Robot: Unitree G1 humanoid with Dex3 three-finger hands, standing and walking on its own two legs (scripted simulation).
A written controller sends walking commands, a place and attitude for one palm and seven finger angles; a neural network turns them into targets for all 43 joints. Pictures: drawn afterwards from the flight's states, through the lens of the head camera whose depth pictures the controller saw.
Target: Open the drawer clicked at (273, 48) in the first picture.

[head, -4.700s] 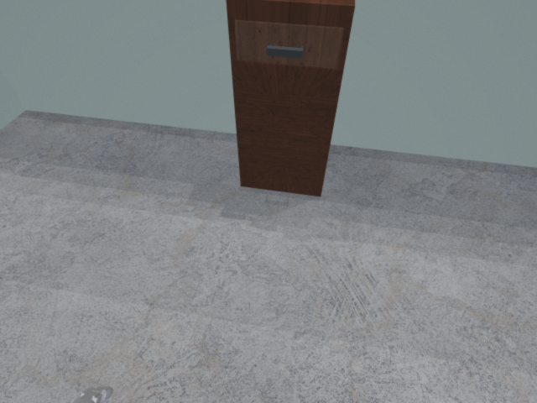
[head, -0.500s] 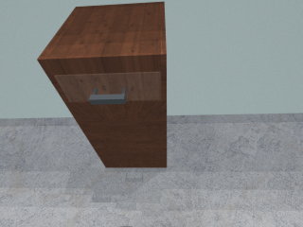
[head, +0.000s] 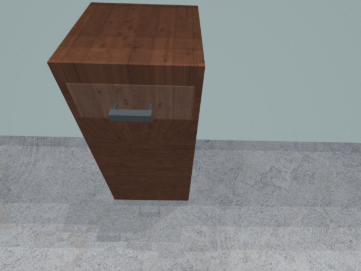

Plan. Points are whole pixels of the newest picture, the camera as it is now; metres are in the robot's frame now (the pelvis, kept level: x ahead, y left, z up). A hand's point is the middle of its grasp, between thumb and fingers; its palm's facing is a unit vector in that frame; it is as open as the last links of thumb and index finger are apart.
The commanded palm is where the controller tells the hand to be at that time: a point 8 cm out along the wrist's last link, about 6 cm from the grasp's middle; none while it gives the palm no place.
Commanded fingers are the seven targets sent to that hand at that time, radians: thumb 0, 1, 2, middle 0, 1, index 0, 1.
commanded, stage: look again from close up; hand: left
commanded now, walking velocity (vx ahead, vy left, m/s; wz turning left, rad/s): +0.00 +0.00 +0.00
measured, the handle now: (132, 110) +0.57 +0.18 -0.01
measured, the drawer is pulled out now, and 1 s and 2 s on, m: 0.00 0.00 0.00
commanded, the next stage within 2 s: raise the hand with hooked fingers in 0.54 s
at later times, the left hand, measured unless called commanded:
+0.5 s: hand out of the picture +0.05 +0.15 -0.17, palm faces +0.04 -0.97 -0.24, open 7.3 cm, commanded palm none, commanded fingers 0.00 0.90 0.90 -0.20 -0.30 -0.20 -0.30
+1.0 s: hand (109, 243) +0.19 +0.17 -0.04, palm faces +0.01 -0.30 -0.95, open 8.3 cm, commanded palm +0.15 +0.20 -0.02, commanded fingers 0.00 0.46 0.71 -0.23 -0.58 -0.23 -0.58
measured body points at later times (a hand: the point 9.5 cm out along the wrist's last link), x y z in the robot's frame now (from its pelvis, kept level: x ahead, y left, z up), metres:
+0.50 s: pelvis +0.02 -0.03 -0.01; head +0.02 -0.05 +0.44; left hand +0.05 +0.20 -0.15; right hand +0.03 -0.25 -0.18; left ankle -0.04 +0.10 -0.74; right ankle +0.00 -0.11 -0.74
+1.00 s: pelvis -0.04 -0.01 -0.03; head -0.03 -0.04 +0.42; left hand +0.18 +0.18 +0.02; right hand +0.17 -0.27 -0.10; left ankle -0.04 +0.11 -0.74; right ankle +0.00 -0.11 -0.74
